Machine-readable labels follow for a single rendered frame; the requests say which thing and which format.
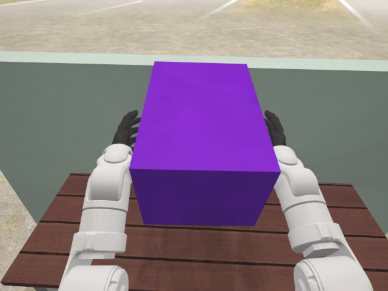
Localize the robot right forearm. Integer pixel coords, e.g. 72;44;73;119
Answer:
273;145;373;291

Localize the carton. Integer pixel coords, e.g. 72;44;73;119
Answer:
129;61;281;226

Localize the robot right upper arm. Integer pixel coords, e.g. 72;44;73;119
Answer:
293;256;372;291

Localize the robot left forearm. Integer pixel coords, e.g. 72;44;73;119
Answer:
58;144;133;291

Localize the robot left hand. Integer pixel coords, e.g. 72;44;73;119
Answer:
112;110;141;151

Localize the table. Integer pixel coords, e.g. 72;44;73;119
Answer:
0;173;388;291

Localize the robot left upper arm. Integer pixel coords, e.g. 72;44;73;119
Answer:
59;266;129;291

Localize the robot right hand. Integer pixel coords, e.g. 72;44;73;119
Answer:
264;110;287;147

